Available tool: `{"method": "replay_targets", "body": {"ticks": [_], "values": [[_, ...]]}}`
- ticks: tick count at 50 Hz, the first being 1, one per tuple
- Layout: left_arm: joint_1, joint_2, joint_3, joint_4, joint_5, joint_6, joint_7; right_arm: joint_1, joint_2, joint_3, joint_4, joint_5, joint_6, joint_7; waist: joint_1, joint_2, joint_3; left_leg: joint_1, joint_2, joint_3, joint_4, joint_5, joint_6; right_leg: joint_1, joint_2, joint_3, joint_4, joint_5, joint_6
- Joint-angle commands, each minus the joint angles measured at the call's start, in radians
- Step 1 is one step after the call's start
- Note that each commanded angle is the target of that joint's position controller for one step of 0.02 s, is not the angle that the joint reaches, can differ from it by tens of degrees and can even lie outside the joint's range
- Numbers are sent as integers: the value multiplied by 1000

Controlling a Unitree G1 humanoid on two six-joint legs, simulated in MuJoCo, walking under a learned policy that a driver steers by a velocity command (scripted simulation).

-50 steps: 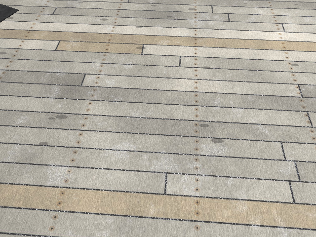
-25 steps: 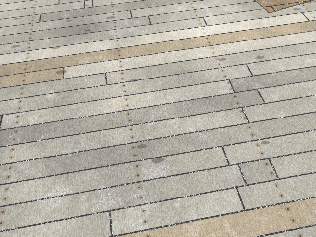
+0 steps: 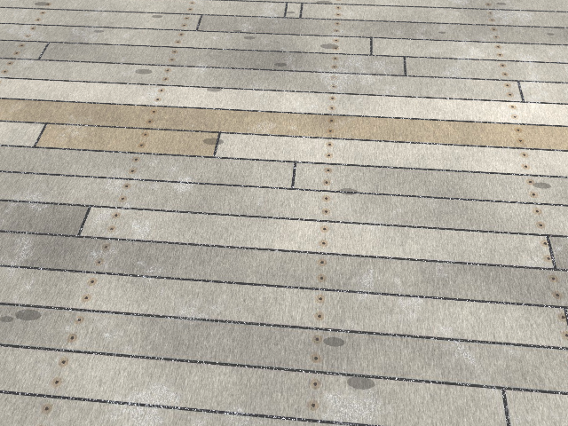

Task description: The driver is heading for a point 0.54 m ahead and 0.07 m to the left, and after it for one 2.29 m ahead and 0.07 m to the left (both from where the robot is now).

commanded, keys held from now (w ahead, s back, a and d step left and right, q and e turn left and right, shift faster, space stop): w+q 0.58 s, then w+e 0.42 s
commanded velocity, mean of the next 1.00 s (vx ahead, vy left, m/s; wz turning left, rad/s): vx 0.50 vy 0.00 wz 0.31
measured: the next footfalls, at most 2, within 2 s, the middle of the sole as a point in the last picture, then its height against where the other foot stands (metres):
right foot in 0.36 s outside the picture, level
left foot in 0.86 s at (221, 376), level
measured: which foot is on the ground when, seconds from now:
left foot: down 0.00-0.34, up 0.36-0.84, down 0.86-1.00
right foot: up 0.00-0.34, down 0.36-0.86, up 0.88-1.00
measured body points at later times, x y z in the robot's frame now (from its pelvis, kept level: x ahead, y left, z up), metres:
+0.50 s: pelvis +0.29 -0.06 +0.01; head +0.31 -0.06 +0.46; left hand +0.34 +0.24 -0.07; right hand +0.47 -0.30 -0.10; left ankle +0.18 +0.05 -0.62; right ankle +0.36 -0.15 -0.72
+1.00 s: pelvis +0.51 +0.07 +0.01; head +0.53 +0.09 +0.46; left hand +0.47 +0.36 -0.12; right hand +0.74 -0.12 -0.07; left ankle +0.51 +0.19 -0.72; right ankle +0.48 -0.10 -0.63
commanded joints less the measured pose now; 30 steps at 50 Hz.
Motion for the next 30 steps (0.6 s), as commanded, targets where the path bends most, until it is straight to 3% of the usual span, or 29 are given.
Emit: {"method": "replay_targets", "body": {"ticks": [1,2,5,9,11,13,15,16,17,18,19,20,21,22,23,25,30], "values": [[-100,133,25,-154,13,-62,-10,112,-108,-38,-42,2,-12,-14,-35,-72,-131,472,308,-490,-290,137,214,-470,-97,117,-2,60,1],[-79,134,29,-151,24,-49,-11,78,-101,-32,-56,-8,-10,-18,-4,-41,-93,369,280,-447,-318,200,211,-410,-109,109,-33,77,16],[-58,101,19,-152,35,-19,-5,63,-129,-39,-42,-6,-13,-33,25,4,-60,193,241,-357,-351,318,208,-342,-117,62,-190,120,74],[-222,49,-7,-189,33,-16,-6,108,-167,-50,-13,7,3,-53,-44,58,-55,80,147,-255,-314,200,125,-215,-55,21,-535,418,100],[-274,66,0,-201,16,-22,-12,157,-172,-52,4,9,11,-54,-75,78,-74,112,159,-298,-286,118,102,-173,-21,31,-629,490,100],[-283,96,14,-208,7,-29,-16,175,-165,-50,11,15,16,-55,-72,98,-85,178,189,-372,-231,36,83,-159,-19,68,-694,460,83],[-249,126,33,-204,2,-36,-19,164,-158,-50,9,11,17,-55,-40,125,-88,223,219,-440,-165,-3,59,-114,-22,81,-722,383,49],[-191,134,44,-189,2,-40,-17,151,-143,-46,4,8,18,-55,-3,132,-97,219,208,-447,-117,-2,39,-42,-21,70,-751,361,25],[-102,158,59,-175,11,-45,-12,151,-104,-33,-2,3,15,-52,43,121,-143,185,164,-415,-2,15,5,96,-56,86,-765,341,-10],[42,215,75,-167,27,-47,-3,171,-30,-8,-20,-13,12,-48,92,-18,-276,78,94,-320,296,-144,-39,330,-241,270,-780,254,-75],[103,298,95,-131,41,-33,-12,306,5,7,-54,20,0,-46,21,-373,-362,-258,-5,-204,611,-452,-92,568,-450,782,-916,-20,-241],[75,203,79,-148,23,-29,-16,291,-104,-14,-23,34,4,-51,49,-249,-285,-376,74,-226,749,-375,-110,520,-448,848,-966,-255,-235],[36,146,63,-156,17,-23,-11,184,-153,-29,-35,24,12,-52,74,-152,-172,-397,106,-202,780,-277,-114,417,-403,668,-968,-202,-192],[-9,123,52,-157,25,-18,-10,131,-147,-30,-44,8,18,-55,61,-84,-116,-358,139,-178,758,-203,-118,307,-355,519,-967,-38,-166],[-36,99,45,-149,29,-14,-9,101,-134,-33,-55,0,19,-52,46,-85,-71,-335,163,-179,713,-158,-119,232,-310,413,-981,85,-160],[-50,79,40,-131,30,-20,-4,112,-101,-32,-56,11,27,-42,21,-133,-50,-269,195,-159,658,-115,-120,160,-265,272,-1025,203,-148],[-6,117,56,-66,24,-28,-5,41,-43,-13,-74,0,38,-39,30,-76,-30,-316,204,-153,481,-22,-139,183,-281,125,-1076,403,-189]]}}
Keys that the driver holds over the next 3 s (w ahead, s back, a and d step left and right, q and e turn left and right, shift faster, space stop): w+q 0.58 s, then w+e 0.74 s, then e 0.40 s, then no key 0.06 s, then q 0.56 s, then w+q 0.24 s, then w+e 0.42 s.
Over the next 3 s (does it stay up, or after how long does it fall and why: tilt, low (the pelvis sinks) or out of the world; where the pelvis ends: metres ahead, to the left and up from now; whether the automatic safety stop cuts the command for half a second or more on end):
stays up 1.09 0.18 0.01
